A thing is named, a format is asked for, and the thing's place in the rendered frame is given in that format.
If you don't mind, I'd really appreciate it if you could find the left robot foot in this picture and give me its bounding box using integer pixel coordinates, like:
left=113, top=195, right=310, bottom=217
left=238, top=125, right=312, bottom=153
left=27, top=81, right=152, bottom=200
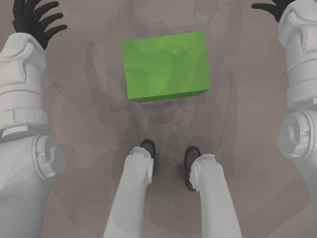
left=141, top=139, right=156, bottom=161

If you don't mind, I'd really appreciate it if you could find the right robot forearm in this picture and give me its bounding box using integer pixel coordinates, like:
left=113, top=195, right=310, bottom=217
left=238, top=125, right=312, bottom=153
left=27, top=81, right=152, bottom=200
left=277, top=0, right=317, bottom=111

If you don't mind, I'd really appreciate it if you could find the robot left upper arm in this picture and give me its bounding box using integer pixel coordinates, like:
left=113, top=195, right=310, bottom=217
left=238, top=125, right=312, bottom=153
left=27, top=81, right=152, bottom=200
left=0, top=134, right=65, bottom=238

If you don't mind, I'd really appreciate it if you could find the carton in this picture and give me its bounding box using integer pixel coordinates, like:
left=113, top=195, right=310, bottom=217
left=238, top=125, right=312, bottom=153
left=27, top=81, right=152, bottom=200
left=121, top=31, right=211, bottom=103

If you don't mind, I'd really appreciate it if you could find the left robot forearm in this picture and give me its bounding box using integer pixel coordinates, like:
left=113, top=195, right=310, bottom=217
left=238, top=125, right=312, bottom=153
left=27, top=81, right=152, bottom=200
left=0, top=32, right=51, bottom=144

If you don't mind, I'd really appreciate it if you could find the robot right upper arm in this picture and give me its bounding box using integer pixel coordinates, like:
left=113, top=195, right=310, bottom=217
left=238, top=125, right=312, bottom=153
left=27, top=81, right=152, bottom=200
left=277, top=110, right=317, bottom=216

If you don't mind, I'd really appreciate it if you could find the right robot hand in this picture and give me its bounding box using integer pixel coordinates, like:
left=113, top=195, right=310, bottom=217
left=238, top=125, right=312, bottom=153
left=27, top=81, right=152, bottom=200
left=251, top=0, right=296, bottom=23

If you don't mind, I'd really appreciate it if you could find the robot right thigh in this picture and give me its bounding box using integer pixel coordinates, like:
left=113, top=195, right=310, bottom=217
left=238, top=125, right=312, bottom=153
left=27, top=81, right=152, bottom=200
left=192, top=160, right=243, bottom=238

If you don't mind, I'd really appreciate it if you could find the left robot hand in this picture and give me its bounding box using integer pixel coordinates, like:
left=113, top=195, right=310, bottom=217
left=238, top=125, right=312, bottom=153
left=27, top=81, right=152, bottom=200
left=12, top=0, right=67, bottom=50

